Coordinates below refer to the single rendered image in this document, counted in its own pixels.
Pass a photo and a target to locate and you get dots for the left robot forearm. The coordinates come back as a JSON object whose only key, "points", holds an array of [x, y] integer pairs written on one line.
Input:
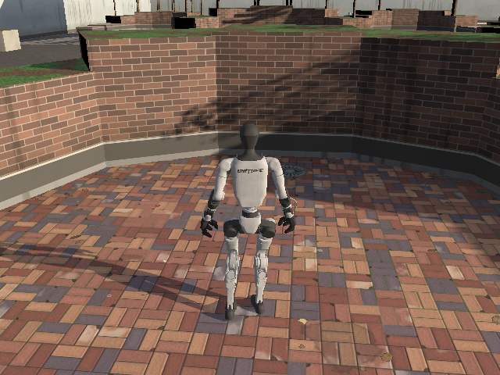
{"points": [[210, 208]]}

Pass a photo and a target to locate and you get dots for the left robot shin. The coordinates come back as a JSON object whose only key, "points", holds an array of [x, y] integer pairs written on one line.
{"points": [[230, 280]]}

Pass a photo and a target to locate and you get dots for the left robot hand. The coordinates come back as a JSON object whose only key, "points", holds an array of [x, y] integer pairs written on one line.
{"points": [[205, 225]]}

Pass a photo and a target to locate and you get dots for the right robot hand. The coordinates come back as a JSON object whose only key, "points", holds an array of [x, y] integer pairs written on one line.
{"points": [[290, 221]]}

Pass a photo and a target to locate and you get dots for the right robot forearm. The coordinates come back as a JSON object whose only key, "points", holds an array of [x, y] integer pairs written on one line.
{"points": [[286, 206]]}

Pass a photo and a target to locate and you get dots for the robot head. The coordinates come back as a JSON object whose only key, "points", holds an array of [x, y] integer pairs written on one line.
{"points": [[249, 134]]}

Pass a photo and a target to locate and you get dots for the right robot upper arm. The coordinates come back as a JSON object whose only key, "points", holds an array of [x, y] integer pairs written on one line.
{"points": [[278, 177]]}

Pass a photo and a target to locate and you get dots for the left robot upper arm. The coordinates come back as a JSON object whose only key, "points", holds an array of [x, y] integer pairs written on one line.
{"points": [[221, 178]]}

